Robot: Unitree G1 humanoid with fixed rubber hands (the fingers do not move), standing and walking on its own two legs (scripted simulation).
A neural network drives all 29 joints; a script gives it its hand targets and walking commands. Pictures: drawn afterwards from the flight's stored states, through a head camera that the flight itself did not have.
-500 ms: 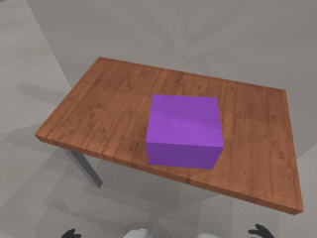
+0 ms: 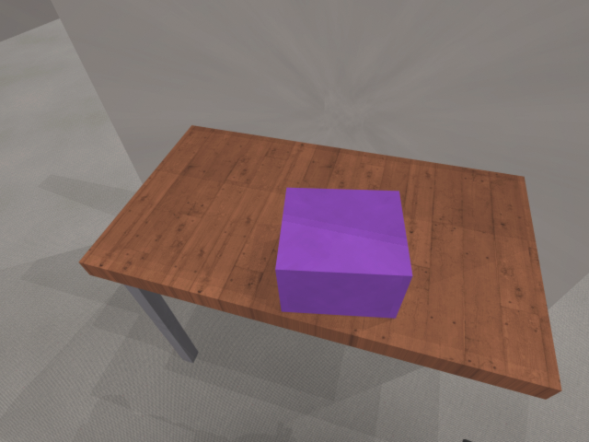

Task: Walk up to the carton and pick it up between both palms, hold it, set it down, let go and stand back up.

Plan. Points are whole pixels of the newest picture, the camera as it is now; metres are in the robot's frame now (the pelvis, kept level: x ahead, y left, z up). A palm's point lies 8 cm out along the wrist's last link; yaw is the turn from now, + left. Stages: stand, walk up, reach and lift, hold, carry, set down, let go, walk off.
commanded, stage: walk up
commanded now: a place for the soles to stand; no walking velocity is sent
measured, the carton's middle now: (340, 251) +0.44 -0.06 -0.05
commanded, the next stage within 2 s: reach and lift in 0.14 s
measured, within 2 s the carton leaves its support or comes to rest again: neither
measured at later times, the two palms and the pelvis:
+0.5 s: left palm (171, 401) +0.20 +0.21 -0.09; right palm (487, 439) +0.15 -0.24 -0.10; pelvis +0.01 -0.01 +0.00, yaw -3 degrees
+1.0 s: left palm (155, 405) +0.19 +0.22 -0.07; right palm (475, 415) +0.17 -0.22 -0.07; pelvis +0.03 -0.03 +0.01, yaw -3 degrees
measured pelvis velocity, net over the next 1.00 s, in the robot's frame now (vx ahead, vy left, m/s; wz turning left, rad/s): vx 0.03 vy -0.03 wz -0.05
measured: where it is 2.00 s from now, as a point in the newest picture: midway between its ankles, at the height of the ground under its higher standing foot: outside the picture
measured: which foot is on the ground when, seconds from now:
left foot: down 0.00-1.00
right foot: down 0.00-1.00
